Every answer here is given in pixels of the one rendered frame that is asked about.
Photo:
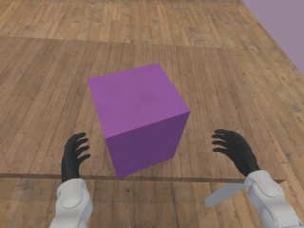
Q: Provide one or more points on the carton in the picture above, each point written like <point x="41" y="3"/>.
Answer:
<point x="142" y="116"/>

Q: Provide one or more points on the table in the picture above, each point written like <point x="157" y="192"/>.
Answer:
<point x="45" y="99"/>

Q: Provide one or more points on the robot left hand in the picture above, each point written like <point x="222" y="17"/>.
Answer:
<point x="70" y="162"/>

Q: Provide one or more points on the robot left forearm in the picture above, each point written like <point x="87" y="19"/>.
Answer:
<point x="73" y="206"/>

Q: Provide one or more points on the robot right hand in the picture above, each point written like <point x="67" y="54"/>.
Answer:
<point x="238" y="150"/>

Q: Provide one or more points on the robot right forearm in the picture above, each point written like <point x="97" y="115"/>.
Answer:
<point x="269" y="200"/>

